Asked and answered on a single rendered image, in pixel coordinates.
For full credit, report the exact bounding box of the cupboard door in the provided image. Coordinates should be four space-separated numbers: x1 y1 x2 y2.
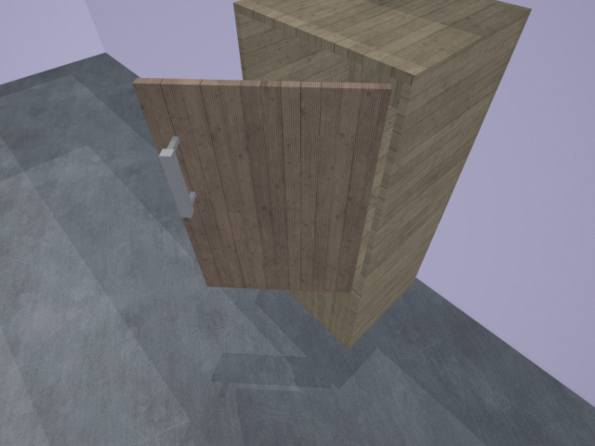
132 78 391 294

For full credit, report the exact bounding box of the handle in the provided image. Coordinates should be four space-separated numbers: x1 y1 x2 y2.
159 137 196 218

